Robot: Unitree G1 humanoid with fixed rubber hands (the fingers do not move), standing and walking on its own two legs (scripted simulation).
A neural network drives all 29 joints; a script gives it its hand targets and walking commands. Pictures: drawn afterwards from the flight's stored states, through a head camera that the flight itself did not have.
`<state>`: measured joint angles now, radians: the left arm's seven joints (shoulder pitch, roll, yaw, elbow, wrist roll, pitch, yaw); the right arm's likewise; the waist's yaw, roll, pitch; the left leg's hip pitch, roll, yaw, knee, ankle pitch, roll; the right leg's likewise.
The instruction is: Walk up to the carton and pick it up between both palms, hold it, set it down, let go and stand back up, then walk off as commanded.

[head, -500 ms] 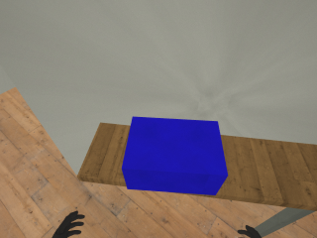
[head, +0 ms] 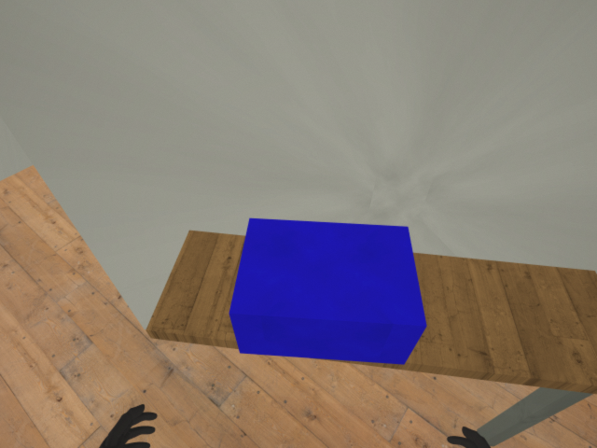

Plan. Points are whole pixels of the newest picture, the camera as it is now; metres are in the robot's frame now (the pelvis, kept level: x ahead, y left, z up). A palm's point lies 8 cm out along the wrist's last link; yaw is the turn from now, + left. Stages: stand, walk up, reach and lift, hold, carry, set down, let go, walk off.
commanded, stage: stand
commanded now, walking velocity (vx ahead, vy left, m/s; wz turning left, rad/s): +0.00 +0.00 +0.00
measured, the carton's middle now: (324, 289) +0.41 -0.03 -0.09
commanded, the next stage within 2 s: walk up in 0.20 s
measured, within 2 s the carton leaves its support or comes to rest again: neither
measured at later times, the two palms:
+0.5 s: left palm out of the picture +0.10 +0.27 -0.09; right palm out of the picture +0.09 -0.25 -0.11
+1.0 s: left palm out of the picture +0.14 +0.30 -0.10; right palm out of the picture +0.04 -0.26 -0.12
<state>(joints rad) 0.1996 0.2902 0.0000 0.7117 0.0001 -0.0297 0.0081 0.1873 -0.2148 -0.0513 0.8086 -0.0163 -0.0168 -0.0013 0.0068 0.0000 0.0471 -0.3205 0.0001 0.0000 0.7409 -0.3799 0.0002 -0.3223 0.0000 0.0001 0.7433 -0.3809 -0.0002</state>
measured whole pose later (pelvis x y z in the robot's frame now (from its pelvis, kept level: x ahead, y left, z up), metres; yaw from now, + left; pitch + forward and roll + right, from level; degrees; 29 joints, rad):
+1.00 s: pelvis +0.02 +0.02 +0.00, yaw +0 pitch -3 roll -1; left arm 0.20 0.35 0.00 0.79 0.00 -0.06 0.03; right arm 0.29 -0.25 -0.08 0.87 -0.02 0.01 0.01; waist -0.05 0.01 0.12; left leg -0.32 0.00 0.01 0.84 -0.44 0.05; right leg -0.33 0.01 0.00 0.69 -0.30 0.00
